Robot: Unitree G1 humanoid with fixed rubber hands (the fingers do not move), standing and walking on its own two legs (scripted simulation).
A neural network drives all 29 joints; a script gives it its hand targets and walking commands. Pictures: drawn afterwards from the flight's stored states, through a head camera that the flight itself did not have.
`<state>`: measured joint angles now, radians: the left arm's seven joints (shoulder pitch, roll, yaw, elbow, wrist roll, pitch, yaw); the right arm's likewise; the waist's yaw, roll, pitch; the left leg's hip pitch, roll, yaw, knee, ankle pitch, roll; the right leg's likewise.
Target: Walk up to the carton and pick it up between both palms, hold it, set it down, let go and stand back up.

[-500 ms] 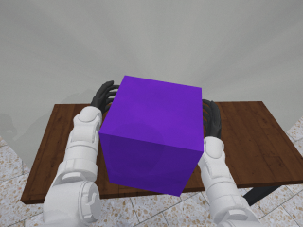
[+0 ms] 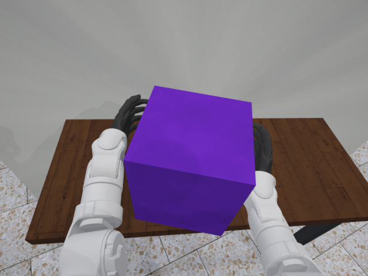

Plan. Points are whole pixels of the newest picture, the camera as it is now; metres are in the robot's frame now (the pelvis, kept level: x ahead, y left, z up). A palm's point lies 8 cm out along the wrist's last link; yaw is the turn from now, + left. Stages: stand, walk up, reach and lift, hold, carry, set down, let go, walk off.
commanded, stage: reach and lift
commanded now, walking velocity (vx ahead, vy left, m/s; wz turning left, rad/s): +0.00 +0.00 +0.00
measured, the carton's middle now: (189, 164) +0.36 -0.02 +0.04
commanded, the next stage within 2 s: none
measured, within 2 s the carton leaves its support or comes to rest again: leaves its support in 0.54 s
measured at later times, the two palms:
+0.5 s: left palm (125, 132) +0.40 +0.11 +0.11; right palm (266, 163) +0.33 -0.18 +0.08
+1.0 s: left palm (115, 116) +0.39 +0.13 +0.17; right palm (272, 137) +0.35 -0.18 +0.15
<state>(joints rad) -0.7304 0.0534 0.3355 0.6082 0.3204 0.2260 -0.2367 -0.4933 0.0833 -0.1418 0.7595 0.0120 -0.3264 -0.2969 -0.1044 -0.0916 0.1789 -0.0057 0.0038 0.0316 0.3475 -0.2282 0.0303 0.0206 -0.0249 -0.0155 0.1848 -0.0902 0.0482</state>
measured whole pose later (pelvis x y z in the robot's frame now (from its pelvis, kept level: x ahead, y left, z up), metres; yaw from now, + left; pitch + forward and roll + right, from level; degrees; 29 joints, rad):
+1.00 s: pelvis +0.00 -0.02 +0.00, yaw +2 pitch -8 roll -1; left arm -0.73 0.01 0.32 0.45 0.33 0.48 -0.13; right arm -0.55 0.02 -0.12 0.59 0.05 0.02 -0.21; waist -0.10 -0.06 0.07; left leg 0.03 0.01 0.00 0.32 -0.20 0.01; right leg 0.04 -0.02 -0.05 0.22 -0.11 0.03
